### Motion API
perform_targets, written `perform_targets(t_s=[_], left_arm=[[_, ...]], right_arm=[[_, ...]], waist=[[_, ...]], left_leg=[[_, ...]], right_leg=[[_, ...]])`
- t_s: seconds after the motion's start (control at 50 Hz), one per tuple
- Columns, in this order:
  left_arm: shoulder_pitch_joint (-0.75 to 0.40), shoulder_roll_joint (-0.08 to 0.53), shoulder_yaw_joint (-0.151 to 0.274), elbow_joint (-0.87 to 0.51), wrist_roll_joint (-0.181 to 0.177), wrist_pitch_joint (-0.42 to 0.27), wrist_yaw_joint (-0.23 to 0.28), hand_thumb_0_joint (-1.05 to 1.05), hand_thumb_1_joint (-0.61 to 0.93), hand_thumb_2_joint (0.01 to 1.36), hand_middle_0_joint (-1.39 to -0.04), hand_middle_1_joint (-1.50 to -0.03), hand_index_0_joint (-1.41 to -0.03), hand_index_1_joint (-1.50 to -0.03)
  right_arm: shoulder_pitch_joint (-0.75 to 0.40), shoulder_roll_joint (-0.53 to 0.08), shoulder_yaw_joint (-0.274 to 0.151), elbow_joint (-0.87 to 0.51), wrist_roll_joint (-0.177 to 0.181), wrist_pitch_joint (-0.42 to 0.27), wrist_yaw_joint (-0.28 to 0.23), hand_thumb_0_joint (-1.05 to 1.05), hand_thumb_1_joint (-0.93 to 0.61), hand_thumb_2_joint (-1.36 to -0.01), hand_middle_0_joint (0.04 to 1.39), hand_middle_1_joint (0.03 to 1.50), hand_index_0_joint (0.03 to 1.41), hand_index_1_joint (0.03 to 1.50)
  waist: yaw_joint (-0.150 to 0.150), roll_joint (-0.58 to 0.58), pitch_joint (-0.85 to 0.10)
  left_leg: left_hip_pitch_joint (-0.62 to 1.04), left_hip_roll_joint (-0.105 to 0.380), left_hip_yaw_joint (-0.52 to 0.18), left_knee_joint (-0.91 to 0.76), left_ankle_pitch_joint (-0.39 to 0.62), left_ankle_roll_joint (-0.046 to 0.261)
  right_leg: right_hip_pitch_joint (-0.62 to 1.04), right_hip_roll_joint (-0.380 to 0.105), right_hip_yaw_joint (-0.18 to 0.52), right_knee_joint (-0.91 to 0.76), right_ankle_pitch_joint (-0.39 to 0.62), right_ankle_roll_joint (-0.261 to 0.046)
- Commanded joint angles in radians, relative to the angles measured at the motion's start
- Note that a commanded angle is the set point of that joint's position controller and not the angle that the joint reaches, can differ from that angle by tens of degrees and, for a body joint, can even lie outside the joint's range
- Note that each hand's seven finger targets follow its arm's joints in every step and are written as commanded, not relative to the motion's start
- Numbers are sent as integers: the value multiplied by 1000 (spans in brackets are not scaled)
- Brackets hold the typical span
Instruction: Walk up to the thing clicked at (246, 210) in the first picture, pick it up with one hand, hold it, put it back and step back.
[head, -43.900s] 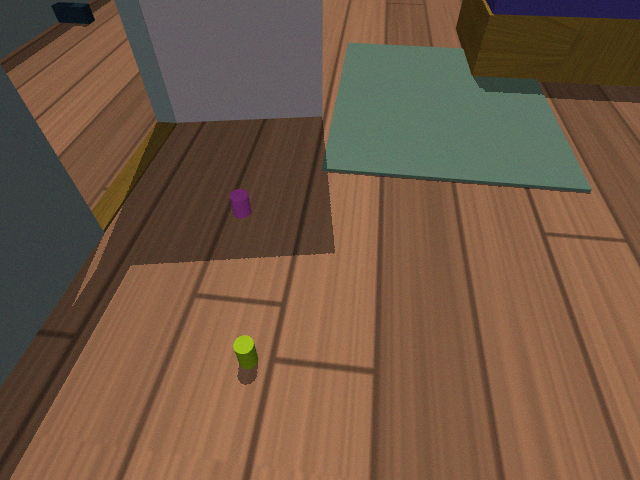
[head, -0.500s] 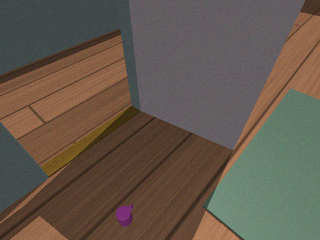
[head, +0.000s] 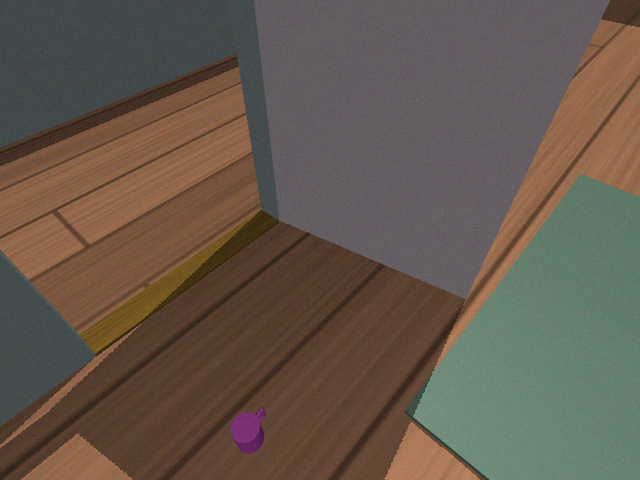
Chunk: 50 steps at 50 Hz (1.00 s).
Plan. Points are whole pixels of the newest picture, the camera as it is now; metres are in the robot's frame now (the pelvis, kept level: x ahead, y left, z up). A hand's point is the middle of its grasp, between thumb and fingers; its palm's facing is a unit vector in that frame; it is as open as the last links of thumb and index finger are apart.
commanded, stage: stand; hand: left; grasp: from above
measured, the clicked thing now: (251, 427) +0.43 +0.21 -0.73
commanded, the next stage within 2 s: step back in 0.58 s
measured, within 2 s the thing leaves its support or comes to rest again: neither
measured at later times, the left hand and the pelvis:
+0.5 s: hand out of the picture +0.08 +0.25 -0.16, palm faces +0.00 -0.94 -0.34, open 7.4 cm; pelvis +0.00 +0.00 +0.00, yaw +0 degrees
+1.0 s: hand out of the picture +0.08 +0.30 -0.18, palm faces -0.02 -0.93 -0.37, open 7.4 cm; pelvis -0.07 +0.04 -0.02, yaw -1 degrees
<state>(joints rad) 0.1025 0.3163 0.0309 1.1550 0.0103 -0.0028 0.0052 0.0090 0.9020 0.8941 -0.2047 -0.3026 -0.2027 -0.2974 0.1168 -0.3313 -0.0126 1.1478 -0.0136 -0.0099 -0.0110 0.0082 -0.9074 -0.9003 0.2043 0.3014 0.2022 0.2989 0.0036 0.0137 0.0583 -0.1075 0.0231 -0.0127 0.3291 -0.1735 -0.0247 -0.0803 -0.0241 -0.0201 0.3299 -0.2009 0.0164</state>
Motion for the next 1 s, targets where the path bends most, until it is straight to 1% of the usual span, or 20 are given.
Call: perform_targets(t_s=[0.0,0.06,0.2,0.4,0.54,0.56,0.58,0.64,0.7,0.76,0.78,0.8,0.82,0.84,0.86,0.88,0.9,0.92,0.96,0.98], left_arm=[[-35,211,32,-58,2,-22,14,0,900,900,-200,-300,-200,-301],[-31,210,31,-55,2,-23,13,0,900,900,-200,-300,-200,-300],[-35,220,33,-67,-1,-29,15,0,900,900,-200,-300,-200,-300],[-33,217,27,-68,0,-26,12,0,900,900,-200,-300,-200,-300],[-33,225,28,-74,0,-26,9,0,900,900,-200,-300,-200,-300],[-23,298,68,-96,-16,-17,15,0,900,900,-200,-300,-200,-300],[4,295,72,-108,-20,-14,19,0,900,900,-200,-300,-200,-300],[-12,292,79,-149,-17,-7,22,0,900,900,-200,-300,-200,-300],[-46,314,86,-203,-10,4,22,0,900,900,-200,-300,-200,-300],[-115,332,92,-259,7,15,22,0,900,900,-200,-300,-200,-300],[-122,329,91,-275,11,20,20,0,900,900,-200,-300,-200,-300],[-138,321,89,-287,9,24,19,0,900,900,-200,-300,-200,-300],[-124,299,85,-295,4,31,19,0,900,900,-200,-300,-200,-300],[-116,253,75,-302,-3,37,19,0,900,900,-200,-300,-200,-300],[-81,219,72,-305,-2,45,26,0,900,900,-200,-300,-200,-300],[-55,228,75,-297,4,51,36,0,900,900,-200,-300,-200,-300],[-35,229,74,-285,5,54,39,0,900,900,-200,-300,-200,-300],[-32,243,77,-282,1,57,39,0,900,900,-200,-300,-200,-300],[40,246,74,-271,-13,59,31,0,900,900,-200,-300,-200,-300],[64,246,78,-275,-11,60,28,0,900,900,-200,-300,-200,-300]], right_arm=[[-32,-196,-31,-54,-4,-20,-9,0,-900,-900,200,300,200,300],[-35,-198,-32,-53,-1,-18,-7,0,-900,-900,200,300,200,300],[-37,-201,-31,-58,-1,-22,-7,0,-900,-900,200,300,200,300],[-41,-204,-30,-54,-1,-19,-4,0,-900,-900,200,300,200,300],[-37,-214,-31,-51,-2,-21,-3,0,-900,-900,200,300,200,300],[-79,-260,-48,-76,0,-2,2,0,-900,-900,200,300,200,300],[-68,-243,-48,-97,8,4,3,0,-900,-900,200,300,200,300],[-39,-231,-55,-119,15,16,3,0,-900,-900,200,300,200,300],[-16,-229,-63,-142,13,31,8,0,-900,-900,200,300,200,300],[52,-217,-76,-158,6,45,15,0,-900,-900,200,300,200,300],[67,-220,-79,-164,5,45,19,0,-900,-900,200,300,200,300],[94,-226,-83,-166,5,43,20,0,-900,-900,200,300,200,300],[79,-252,-87,-176,3,38,19,0,-900,-900,200,300,200,300],[60,-298,-95,-189,-2,29,17,0,-900,-900,200,300,200,300],[45,-357,-107,-198,-9,21,15,0,-900,-900,200,300,200,300],[50,-379,-114,-209,-18,14,8,0,-900,-900,200,300,200,300],[49,-371,-116,-222,-22,13,1,0,-900,-900,200,300,200,300],[15,-352,-112,-241,-20,13,-5,0,-900,-900,200,300,200,300],[-71,-301,-99,-269,-25,9,-15,0,-900,-900,200,300,200,300],[-63,-289,-99,-283,-25,8,-16,0,-900,-900,200,300,200,300]], waist=[[-2,-19,-63],[-5,-25,-49],[-6,-8,-106],[-6,-15,-64],[-5,-7,-80],[-2,-20,38],[0,-27,4],[-14,-63,-82],[-17,-113,-137],[-39,-189,-137],[-43,-197,-137],[-56,-185,-138],[-50,-107,-122],[-49,55,-97],[-36,174,-90],[-38,146,-111],[-38,145,-113],[-26,127,-109],[31,111,-103],[35,119,-117]], left_leg=[[-3,100,-71,-48,132,36],[-1,98,-71,-48,105,35],[32,107,-61,-24,215,41],[4,104,-66,-51,119,34],[11,106,-66,-58,104,37],[-75,86,-83,40,254,57],[-60,88,-64,78,301,62],[-62,53,-36,186,275,66],[-54,-9,1,307,96,56],[-56,-40,-5,420,-157,64],[-45,-34,-15,405,-138,73],[-46,-11,-31,379,-37,83],[-67,49,-80,289,133,112],[-115,184,-240,94,331,170],[-57,302,-407,16,480,240],[-56,346,-459,28,496,281],[-86,355,-472,23,480,292],[-94,318,-388,40,468,271],[-66,221,-234,77,418,227],[-45,201,-213,82,383,219]], right_leg=[[-10,-100,75,-55,116,-27],[-26,-101,83,-69,89,-28],[21,-113,86,-42,234,-30],[-14,-104,86,-69,117,-29],[-6,-105,87,-61,118,-33],[-93,-89,104,21,297,-35],[-85,-92,93,44,348,-45],[-62,-119,117,69,393,-100],[-116,-205,202,54,361,-170],[-210,-270,226,79,311,-222],[-237,-260,214,108,285,-213],[-245,-229,182,158,238,-189],[-254,-151,129,261,150,-147],[-255,1,52,426,2,-73],[-355,131,86,597,-381,-54],[-364,134,180,732,-466,-52],[-367,135,207,812,-459,-53],[-369,126,236,861,-424,-59],[-399,126,232,903,-321,-50],[-399,129,222,909,-292,-42]])
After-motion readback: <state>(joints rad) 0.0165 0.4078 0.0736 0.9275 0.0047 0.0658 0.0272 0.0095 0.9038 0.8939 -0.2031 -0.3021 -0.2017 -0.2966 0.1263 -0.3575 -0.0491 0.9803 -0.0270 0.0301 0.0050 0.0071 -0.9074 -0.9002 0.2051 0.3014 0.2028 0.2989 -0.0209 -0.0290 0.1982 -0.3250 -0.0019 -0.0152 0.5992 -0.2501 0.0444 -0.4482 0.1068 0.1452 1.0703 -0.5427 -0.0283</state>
